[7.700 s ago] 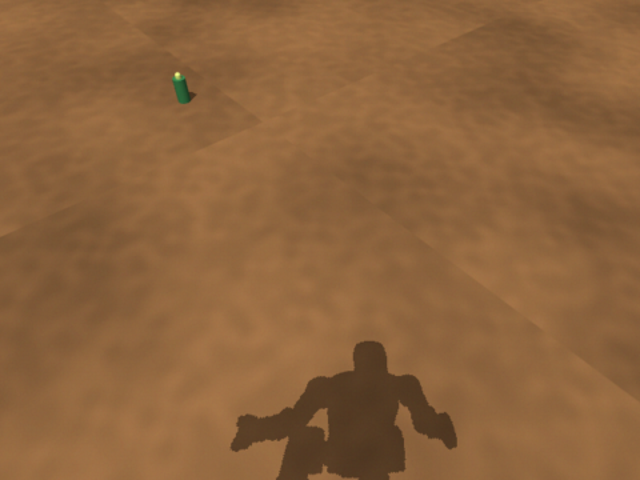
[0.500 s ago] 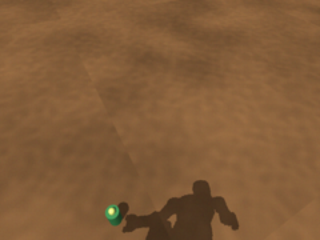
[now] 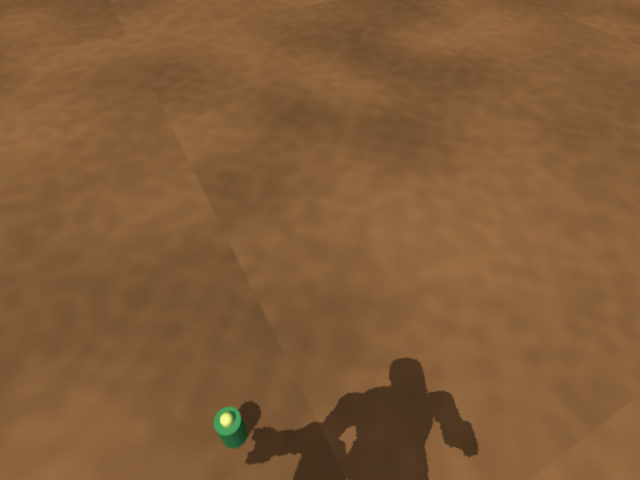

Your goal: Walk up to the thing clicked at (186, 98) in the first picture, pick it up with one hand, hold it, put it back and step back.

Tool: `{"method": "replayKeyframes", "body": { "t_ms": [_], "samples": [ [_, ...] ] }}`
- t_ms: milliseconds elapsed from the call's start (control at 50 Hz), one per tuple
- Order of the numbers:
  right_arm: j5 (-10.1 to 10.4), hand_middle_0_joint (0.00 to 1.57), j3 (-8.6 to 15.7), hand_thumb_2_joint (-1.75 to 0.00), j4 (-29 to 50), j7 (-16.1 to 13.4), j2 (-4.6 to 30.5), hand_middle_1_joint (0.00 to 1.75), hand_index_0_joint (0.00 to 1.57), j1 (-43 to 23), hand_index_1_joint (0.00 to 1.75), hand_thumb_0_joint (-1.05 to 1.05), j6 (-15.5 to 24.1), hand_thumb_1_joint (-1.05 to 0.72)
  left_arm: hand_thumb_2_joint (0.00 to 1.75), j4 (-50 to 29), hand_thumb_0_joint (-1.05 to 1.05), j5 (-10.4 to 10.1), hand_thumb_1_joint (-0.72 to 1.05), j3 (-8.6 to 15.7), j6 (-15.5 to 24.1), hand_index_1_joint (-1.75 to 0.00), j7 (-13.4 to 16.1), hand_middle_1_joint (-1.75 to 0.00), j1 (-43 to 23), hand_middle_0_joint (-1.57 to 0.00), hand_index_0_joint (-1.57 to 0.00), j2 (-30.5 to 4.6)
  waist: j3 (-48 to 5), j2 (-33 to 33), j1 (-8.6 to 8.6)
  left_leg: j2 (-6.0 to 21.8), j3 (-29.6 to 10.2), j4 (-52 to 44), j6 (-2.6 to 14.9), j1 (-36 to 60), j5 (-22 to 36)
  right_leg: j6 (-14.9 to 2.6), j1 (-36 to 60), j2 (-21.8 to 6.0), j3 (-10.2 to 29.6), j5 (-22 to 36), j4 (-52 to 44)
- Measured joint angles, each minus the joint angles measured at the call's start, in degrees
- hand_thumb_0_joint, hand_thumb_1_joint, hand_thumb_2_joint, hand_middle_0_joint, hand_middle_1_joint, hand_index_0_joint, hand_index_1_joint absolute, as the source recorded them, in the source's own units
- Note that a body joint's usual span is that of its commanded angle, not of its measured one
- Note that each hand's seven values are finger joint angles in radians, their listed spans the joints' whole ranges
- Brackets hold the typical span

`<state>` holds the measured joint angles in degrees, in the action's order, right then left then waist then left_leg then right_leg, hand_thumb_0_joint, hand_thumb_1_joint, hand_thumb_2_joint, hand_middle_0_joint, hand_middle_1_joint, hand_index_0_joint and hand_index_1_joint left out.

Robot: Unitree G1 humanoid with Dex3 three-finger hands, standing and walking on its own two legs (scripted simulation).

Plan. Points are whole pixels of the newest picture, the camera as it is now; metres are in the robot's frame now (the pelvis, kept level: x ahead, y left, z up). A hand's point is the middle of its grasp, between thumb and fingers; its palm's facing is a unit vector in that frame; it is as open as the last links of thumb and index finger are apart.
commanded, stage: stand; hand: left
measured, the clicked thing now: (230, 426) +0.37 +0.23 -0.70
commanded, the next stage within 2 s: go down in 1.86 s
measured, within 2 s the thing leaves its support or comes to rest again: neither
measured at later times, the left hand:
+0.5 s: hand out of the picture +0.07 +0.25 -0.16, palm faces -0.02 -0.94 -0.34, open 7.4 cm
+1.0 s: hand out of the picture +0.07 +0.25 -0.16, palm faces -0.02 -0.94 -0.34, open 7.4 cm
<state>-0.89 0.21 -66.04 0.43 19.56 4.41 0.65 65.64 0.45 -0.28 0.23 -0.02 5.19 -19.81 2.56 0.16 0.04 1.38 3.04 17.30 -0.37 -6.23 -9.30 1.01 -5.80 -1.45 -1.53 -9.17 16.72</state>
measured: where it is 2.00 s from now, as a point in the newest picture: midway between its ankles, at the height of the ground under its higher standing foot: outside the picture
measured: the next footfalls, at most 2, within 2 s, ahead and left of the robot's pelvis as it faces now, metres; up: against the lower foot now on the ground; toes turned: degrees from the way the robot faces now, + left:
none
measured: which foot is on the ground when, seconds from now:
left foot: down 0.00-1.00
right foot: down 0.00-1.00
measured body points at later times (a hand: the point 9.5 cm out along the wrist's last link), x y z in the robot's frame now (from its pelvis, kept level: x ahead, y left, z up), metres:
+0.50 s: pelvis +0.00 +0.00 +0.00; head +0.00 -0.01 +0.45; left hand +0.07 +0.30 -0.13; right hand +0.08 -0.30 -0.13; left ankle +0.00 +0.12 -0.75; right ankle +0.00 -0.13 -0.75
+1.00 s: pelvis +0.00 +0.00 +0.00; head +0.01 +0.00 +0.45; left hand +0.07 +0.30 -0.13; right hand +0.08 -0.30 -0.13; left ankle +0.00 +0.12 -0.75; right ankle +0.00 -0.13 -0.75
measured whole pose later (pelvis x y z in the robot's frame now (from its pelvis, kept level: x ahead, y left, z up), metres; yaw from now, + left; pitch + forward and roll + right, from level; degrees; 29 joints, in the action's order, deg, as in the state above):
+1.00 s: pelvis +0.00 +0.00 +0.00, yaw +0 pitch -2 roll +0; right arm -1.0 -0.1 -65.4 0.3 20.0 6.3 0.6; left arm 64.7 0.5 -0.4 0.2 -0.1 6.6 -19.9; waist 2.2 0.2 0.2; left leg 1.7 2.5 17.7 -0.7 -6.1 -9.7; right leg 0.6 -5.4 -1.1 -2.1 -9.6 16.9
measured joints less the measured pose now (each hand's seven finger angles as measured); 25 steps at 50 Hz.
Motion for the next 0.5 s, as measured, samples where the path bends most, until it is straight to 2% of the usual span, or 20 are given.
{"method": "replayKeyframes", "body": {
  "t_ms": [500],
  "samples": [
    [-0.05,0.21,-0.26,-0.9,0.38,-0.04,0.35,0.3,0.2,1.06,0.3,0.01,0.01,-0.9,0.89,-0.6,0.0,0.02,0.9,-0.16,0.06,-0.3,-0.05,-0.3,1.18,-0.21,-0.21,0.03,-0.37,0.17,0.15,0.24,-0.31,0.13,-0.31,0.3,-0.11,-0.33,0.26,0.23,-0.29,-0.36,0.41]
  ]
}}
